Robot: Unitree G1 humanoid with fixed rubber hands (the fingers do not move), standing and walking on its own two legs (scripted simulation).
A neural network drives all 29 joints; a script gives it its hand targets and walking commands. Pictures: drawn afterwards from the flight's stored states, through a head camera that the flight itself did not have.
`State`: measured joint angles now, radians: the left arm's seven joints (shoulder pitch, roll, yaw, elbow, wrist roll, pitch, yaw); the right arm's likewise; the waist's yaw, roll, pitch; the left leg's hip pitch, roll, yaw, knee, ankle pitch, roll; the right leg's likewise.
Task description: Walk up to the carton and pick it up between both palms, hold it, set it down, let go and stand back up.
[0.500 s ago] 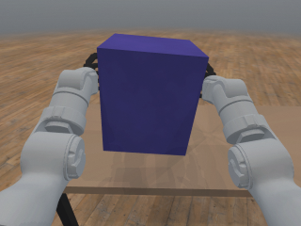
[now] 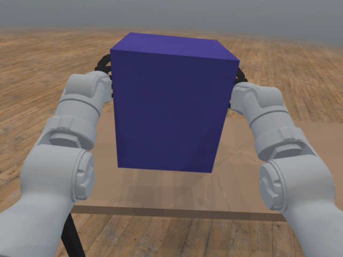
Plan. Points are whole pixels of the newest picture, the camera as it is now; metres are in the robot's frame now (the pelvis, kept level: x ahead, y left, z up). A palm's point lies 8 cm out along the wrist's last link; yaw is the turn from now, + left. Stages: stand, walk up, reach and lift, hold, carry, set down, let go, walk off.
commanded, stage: hold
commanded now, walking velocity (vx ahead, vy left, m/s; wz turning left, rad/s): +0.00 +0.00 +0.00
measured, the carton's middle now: (169, 100) +0.40 +0.01 +0.27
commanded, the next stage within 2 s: set down in 1.96 s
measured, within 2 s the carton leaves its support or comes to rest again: neither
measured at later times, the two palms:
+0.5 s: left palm (106, 81) +0.40 +0.15 +0.31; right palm (240, 96) +0.39 -0.15 +0.29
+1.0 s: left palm (103, 84) +0.41 +0.16 +0.30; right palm (238, 95) +0.39 -0.14 +0.29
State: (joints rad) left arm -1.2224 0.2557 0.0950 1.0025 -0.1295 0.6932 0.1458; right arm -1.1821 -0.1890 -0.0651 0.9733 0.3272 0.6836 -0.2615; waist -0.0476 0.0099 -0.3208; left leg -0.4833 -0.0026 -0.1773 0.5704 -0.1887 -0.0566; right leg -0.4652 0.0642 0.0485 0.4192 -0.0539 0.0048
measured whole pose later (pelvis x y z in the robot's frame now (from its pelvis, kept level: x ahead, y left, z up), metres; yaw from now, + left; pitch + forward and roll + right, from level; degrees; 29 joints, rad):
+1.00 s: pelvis +0.00 +0.00 +0.00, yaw +0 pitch +6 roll -2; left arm -1.21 0.25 0.09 1.00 -0.13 0.69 0.15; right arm -1.17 -0.19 -0.06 0.97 0.33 0.69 -0.26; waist -0.05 0.01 -0.32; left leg -0.48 0.00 -0.17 0.57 -0.19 -0.06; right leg -0.46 0.07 0.05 0.42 -0.06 0.01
